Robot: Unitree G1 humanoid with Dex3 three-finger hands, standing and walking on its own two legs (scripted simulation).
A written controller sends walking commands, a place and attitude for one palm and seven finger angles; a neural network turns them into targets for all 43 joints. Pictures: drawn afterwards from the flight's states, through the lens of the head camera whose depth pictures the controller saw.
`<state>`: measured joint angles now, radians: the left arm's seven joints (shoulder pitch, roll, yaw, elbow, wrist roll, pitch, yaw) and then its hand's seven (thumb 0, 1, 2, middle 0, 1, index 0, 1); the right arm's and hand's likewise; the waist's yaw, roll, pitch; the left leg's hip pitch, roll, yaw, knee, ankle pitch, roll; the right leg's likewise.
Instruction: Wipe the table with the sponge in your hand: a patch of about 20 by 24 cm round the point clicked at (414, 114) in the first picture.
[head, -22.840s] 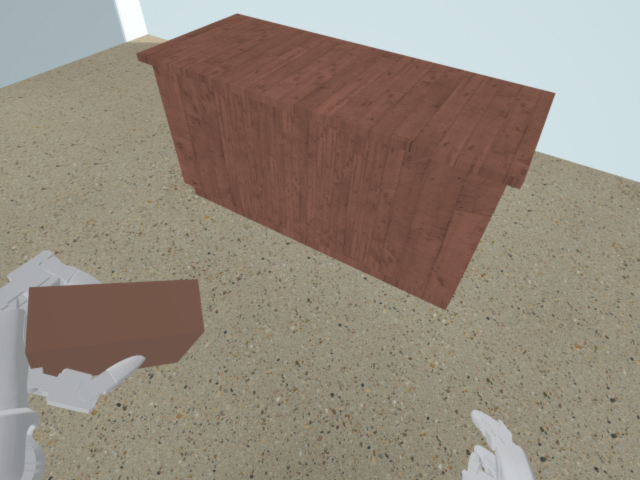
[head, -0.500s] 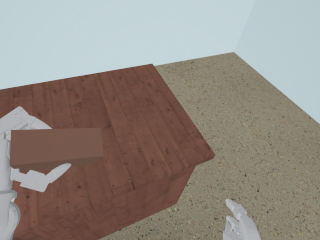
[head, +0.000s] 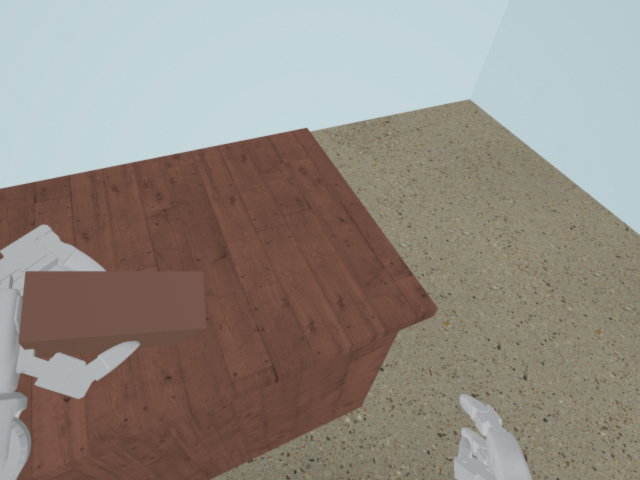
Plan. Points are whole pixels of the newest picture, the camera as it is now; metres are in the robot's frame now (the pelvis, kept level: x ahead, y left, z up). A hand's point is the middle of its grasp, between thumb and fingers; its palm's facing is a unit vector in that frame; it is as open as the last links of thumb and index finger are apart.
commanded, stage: look again from close up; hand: left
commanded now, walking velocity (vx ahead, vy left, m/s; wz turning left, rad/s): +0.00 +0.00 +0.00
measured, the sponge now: (142, 314) +0.24 +0.20 +0.13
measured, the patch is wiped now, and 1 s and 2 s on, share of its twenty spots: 0.00 0.00 0.00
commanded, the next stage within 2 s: come to a stop and stand still in 0.24 s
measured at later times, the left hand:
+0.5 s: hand (110, 316) +0.22 +0.22 +0.16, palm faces +0.35 -0.86 -0.37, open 9.5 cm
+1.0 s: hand (98, 298) +0.24 +0.25 +0.14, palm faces +0.29 -0.86 -0.42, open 9.5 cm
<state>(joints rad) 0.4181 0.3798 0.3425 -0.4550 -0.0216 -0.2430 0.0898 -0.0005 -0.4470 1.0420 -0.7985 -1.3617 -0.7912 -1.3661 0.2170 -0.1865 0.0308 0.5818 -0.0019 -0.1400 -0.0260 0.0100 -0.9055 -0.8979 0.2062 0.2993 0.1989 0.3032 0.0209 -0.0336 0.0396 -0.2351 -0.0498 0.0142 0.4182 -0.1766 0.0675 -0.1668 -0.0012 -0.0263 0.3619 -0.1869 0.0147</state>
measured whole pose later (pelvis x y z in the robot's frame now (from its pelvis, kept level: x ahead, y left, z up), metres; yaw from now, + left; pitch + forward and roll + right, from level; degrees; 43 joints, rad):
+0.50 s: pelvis +0.00 -0.02 +0.00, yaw +0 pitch +0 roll -2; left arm 0.45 0.37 0.32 -0.45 -0.04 -0.20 0.10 0.00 -0.45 1.04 -0.80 -1.36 -0.79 -1.37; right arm 0.21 -0.22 0.02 0.59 0.01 -0.12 -0.04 0.01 -0.91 -0.90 0.21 0.30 0.20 0.30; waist 0.01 -0.01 0.02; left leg -0.23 -0.01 0.00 0.43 -0.19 0.04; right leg -0.15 0.04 -0.04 0.34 -0.18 -0.02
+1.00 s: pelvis +0.01 +0.00 +0.00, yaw -1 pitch +1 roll -1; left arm 0.41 0.42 0.37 -0.42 -0.03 -0.27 0.05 0.00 -0.45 1.04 -0.80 -1.36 -0.79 -1.37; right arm 0.24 -0.18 0.03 0.60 0.01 -0.16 -0.03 0.01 -0.91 -0.90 0.21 0.30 0.20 0.30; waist 0.02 -0.05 0.06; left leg -0.26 -0.04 0.03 0.46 -0.22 0.07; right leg -0.20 0.00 -0.01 0.41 -0.23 0.01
